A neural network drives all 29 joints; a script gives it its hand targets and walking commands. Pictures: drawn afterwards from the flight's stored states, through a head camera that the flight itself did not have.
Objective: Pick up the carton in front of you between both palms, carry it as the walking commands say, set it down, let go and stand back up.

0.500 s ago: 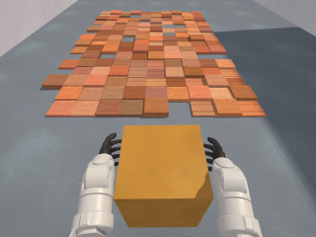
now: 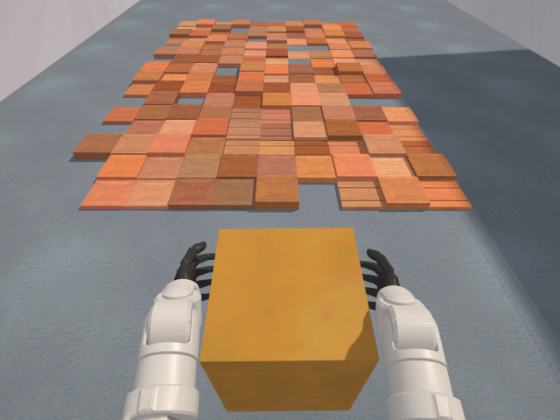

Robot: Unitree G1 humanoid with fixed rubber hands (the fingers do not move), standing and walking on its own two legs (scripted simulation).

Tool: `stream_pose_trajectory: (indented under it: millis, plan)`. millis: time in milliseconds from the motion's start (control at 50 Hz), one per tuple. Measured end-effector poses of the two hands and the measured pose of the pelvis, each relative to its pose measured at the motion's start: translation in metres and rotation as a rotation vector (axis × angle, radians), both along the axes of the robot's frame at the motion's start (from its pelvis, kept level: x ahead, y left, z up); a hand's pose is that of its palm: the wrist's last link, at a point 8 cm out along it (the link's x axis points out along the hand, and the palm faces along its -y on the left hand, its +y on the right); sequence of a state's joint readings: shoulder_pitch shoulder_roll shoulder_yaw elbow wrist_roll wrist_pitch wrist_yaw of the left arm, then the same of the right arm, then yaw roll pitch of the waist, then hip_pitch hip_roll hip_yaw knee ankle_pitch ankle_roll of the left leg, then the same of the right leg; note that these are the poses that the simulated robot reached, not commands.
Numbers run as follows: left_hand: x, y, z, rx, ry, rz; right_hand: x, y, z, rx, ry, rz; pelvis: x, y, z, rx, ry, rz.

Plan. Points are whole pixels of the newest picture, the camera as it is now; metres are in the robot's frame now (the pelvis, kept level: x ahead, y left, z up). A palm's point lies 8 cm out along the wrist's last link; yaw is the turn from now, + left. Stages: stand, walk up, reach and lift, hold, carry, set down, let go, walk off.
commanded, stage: hold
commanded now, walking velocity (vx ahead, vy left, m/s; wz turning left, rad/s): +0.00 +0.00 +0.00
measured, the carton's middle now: (287, 323) +0.28 +0.00 -0.03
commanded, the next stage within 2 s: carry in 0.20 s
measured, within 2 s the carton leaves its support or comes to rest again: neither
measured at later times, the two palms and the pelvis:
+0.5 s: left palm (166, 258) +0.32 +0.18 +0.08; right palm (363, 257) +0.33 -0.11 +0.08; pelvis +0.05 +0.02 +0.00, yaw +1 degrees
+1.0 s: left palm (190, 167) +0.53 +0.19 +0.10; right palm (342, 163) +0.56 -0.11 +0.09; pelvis +0.30 +0.02 +0.00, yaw +4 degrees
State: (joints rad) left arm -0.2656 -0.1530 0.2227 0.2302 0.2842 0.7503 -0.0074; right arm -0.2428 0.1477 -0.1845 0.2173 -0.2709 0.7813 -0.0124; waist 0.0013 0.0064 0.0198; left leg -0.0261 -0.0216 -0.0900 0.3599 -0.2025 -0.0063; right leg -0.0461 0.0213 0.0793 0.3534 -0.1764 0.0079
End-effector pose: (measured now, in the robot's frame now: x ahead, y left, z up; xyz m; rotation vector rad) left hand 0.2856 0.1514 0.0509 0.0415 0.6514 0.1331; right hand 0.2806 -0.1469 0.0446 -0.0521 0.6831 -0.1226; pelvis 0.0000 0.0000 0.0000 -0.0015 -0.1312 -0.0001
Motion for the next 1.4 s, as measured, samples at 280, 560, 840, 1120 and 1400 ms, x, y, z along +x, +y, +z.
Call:
stream_pose_trajectory:
  millis: [280,560,840,1120,1400]
  plan:
    - [0.003,0.002,0.001,-0.01,-0.009,0.006,0.003,0.002,0.002,0.0,-0.009,-0.001,0.003,0.002,-0.003,-0.006,0.078,0.016]
    - [0.056,0.029,0.037,-0.086,-0.045,0.07,0.064,0.029,0.041,0.049,-0.043,-0.016,0.072,0.02,0.004,-0.04,0.221,0.015]
    - [0.15,0.011,0.036,-0.095,0.013,0.127,0.175,0.011,0.041,0.092,0.022,0.002,0.209,-0.004,-0.003,-0.016,0.229,0.07]
    - [0.341,0.063,0.019,-0.11,-0.027,0.125,0.362,0.062,0.025,0.074,-0.02,0.001,0.395,0.048,-0.029,0.011,0.192,0.051]
    - [0.512,0.078,0.023,-0.11,0.041,0.054,0.514,0.077,0.035,0.047,0.042,-0.071,0.558,0.076,0.006,-0.033,0.218,0.03]
